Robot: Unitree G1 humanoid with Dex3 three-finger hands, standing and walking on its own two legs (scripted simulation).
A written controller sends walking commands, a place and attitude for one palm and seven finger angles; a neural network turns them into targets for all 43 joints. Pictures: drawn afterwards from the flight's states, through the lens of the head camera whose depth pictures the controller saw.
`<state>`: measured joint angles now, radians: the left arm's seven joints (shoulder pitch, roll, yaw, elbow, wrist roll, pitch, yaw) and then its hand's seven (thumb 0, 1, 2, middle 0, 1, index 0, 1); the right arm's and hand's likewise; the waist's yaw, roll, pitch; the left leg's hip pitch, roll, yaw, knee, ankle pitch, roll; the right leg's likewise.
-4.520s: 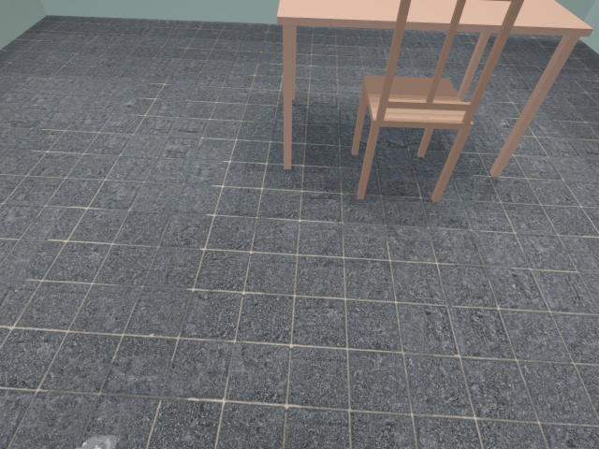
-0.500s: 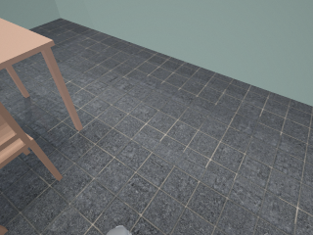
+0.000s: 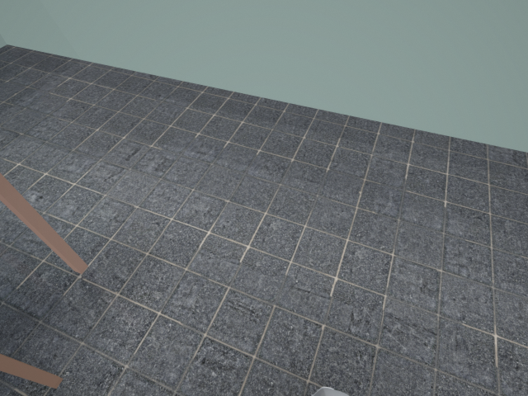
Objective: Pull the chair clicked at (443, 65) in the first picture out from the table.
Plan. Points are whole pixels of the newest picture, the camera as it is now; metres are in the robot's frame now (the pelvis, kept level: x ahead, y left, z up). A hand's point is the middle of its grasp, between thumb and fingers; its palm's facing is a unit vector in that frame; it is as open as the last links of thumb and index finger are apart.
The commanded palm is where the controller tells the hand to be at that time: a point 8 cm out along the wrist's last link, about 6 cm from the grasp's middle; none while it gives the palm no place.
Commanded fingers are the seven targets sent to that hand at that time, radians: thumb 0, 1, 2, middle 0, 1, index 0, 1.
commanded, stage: turn to face it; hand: left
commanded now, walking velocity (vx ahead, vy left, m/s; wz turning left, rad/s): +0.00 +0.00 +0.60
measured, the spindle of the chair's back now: out of the picture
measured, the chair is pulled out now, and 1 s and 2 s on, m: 0.00 0.00 0.00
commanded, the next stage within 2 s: take the last steps up to it in 1.82 s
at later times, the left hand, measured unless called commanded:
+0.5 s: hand out of the picture +0.08 +0.25 -0.18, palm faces +0.33 -0.92 -0.21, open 7.4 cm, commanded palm none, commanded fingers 0.00 0.90 0.90 -0.20 -0.30 -0.20 -0.30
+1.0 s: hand out of the picture +0.00 +0.17 -0.14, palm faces +0.58 -0.77 -0.27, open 7.4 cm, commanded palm none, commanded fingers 0.00 0.90 0.90 -0.20 -0.30 -0.20 -0.30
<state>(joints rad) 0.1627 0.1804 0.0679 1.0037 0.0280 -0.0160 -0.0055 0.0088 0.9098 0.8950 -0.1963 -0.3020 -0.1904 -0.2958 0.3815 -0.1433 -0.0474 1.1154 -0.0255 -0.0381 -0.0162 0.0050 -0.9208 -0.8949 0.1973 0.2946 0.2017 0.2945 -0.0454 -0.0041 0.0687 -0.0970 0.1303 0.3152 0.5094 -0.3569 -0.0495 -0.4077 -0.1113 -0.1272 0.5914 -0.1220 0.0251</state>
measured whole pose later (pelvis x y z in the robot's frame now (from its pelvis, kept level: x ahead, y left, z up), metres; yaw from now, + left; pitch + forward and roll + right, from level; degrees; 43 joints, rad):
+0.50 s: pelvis +0.04 +0.02 +0.00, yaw +17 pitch +0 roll -1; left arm 0.15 0.24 0.10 0.94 0.02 0.06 0.01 0.01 0.91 0.89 -0.20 -0.30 -0.20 -0.30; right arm 0.21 -0.21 -0.07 0.92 -0.03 0.01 0.00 0.01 -0.91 -0.89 0.20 0.29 0.20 0.29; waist -0.02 -0.05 0.06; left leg -0.37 0.03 0.09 0.63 -0.28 0.04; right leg -0.51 -0.11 -0.09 1.13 -0.42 0.08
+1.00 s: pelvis +0.05 -0.03 +0.01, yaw +36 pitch -1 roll +2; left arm 0.22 0.18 0.03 0.88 0.02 0.01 0.02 0.01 0.90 0.89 -0.20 -0.30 -0.20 -0.30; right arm 0.16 -0.27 -0.10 0.93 -0.02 0.08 0.03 0.01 -0.91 -0.90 0.20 0.29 0.20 0.29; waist -0.01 0.03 0.07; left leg -0.50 0.02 0.01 1.11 -0.40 -0.07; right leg -0.21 -0.11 -0.18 0.52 -0.28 0.00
